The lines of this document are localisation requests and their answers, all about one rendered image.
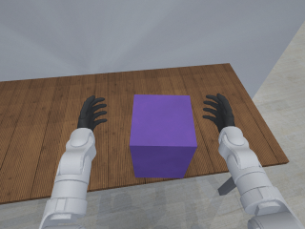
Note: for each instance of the table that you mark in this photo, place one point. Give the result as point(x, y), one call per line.
point(37, 117)

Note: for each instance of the robot right forearm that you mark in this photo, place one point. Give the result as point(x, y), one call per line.
point(258, 196)

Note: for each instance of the right robot hand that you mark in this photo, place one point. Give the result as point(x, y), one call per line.
point(223, 114)

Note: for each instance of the robot left forearm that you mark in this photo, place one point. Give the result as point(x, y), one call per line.
point(68, 197)

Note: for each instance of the left robot hand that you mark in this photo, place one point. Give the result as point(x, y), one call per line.
point(87, 115)

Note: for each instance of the robot right upper arm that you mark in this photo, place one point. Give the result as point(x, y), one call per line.
point(279, 220)

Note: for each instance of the carton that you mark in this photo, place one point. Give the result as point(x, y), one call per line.
point(162, 140)

